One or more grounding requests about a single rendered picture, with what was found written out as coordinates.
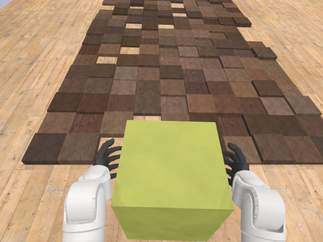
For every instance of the robot right hand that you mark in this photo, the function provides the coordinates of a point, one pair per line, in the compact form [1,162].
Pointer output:
[239,161]

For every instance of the robot left hand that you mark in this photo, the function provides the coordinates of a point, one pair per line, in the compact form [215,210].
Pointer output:
[103,159]

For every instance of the robot left forearm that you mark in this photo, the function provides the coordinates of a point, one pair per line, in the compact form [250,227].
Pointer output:
[84,206]

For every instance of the carton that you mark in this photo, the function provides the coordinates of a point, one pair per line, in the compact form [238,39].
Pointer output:
[171,181]

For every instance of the robot right forearm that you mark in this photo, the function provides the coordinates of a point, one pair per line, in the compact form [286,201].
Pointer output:
[263,214]

